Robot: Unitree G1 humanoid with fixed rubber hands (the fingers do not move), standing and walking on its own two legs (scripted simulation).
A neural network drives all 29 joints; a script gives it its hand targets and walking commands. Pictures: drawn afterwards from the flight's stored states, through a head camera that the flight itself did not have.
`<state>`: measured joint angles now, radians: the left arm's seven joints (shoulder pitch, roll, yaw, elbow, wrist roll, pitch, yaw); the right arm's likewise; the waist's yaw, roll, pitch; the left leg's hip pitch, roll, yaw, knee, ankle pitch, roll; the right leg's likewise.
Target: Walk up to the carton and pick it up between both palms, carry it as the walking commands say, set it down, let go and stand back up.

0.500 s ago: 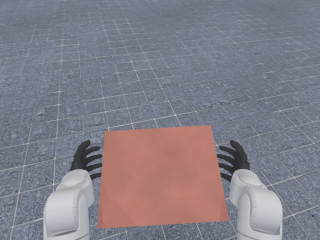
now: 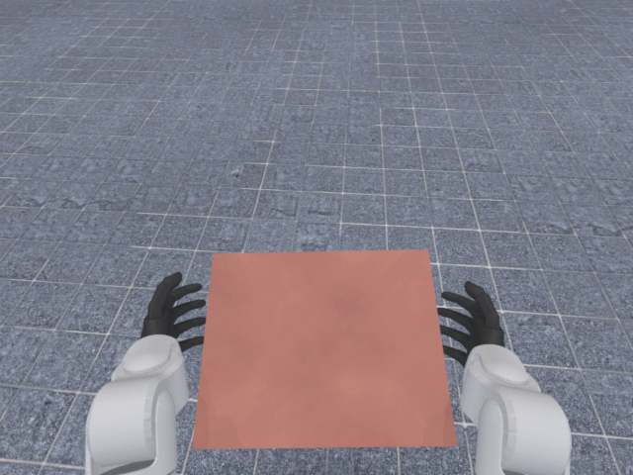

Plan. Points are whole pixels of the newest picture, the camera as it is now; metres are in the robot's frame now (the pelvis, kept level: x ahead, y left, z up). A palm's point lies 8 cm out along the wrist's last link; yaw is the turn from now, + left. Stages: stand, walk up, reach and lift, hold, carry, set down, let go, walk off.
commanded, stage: carry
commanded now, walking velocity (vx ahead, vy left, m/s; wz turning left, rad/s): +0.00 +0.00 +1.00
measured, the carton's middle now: (322, 349) +0.29 -0.01 +0.00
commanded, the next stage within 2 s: none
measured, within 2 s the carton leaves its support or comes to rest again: neither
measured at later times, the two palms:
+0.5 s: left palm out of the picture +0.05 +0.37 +0.06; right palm (237, 374) +0.23 +0.08 +0.07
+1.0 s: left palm out of the picture -0.12 +0.45 +0.11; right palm (23, 436) +0.17 +0.26 +0.10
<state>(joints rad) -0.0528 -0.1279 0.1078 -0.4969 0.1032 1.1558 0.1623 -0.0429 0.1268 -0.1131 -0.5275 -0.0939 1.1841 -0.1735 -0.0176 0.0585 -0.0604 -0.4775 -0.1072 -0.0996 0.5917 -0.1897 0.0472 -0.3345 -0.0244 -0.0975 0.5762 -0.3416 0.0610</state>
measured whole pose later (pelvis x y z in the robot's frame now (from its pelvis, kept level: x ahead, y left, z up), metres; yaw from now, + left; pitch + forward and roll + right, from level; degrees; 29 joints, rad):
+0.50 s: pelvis -0.07 +0.09 +0.00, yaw +30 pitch +3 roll -3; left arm -0.06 -0.13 0.14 -0.50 0.10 1.17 0.18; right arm -0.09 0.13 -0.11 -0.45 -0.09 1.16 -0.17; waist 0.01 0.00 0.04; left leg -0.45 0.01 0.08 0.70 -0.30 0.09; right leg -0.54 -0.22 -0.15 1.23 -0.64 0.16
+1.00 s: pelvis -0.12 +0.14 +0.00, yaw +57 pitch +5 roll -1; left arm -0.10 -0.13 0.09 -0.52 0.12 1.15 0.19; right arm -0.08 0.13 -0.15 -0.53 -0.06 1.16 -0.17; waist 0.00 0.04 -0.06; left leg -0.50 -0.20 -0.10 0.88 -0.37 -0.17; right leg -0.34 -0.15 -0.15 0.49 -0.17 0.05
